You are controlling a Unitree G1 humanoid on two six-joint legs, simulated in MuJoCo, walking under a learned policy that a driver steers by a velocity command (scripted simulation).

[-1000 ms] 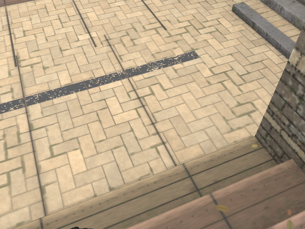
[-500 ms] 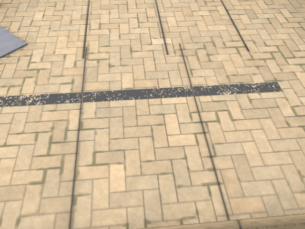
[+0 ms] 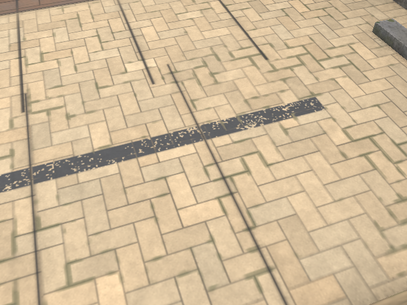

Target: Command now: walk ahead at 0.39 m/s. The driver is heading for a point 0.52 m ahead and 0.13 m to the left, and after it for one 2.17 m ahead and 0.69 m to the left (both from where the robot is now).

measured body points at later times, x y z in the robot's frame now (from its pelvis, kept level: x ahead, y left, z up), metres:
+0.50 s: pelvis +0.20 -0.03 -0.11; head +0.22 -0.02 +0.34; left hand +0.22 +0.23 -0.25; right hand +0.31 -0.26 -0.24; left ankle +0.21 +0.10 -0.79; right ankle +0.21 -0.13 -0.83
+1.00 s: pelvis +0.38 +0.07 -0.18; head +0.38 +0.08 +0.27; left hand +0.51 +0.35 -0.26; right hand +0.41 -0.15 -0.32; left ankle +0.19 +0.11 -0.83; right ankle +0.56 +0.00 -0.91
